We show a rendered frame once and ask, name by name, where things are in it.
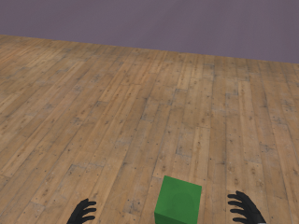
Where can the carton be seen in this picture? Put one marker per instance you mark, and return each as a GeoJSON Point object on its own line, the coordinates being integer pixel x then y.
{"type": "Point", "coordinates": [178, 202]}

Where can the left robot hand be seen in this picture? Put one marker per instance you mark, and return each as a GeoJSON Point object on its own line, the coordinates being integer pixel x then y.
{"type": "Point", "coordinates": [80, 211]}

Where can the right robot hand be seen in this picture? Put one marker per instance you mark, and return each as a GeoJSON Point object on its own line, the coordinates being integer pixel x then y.
{"type": "Point", "coordinates": [251, 213]}

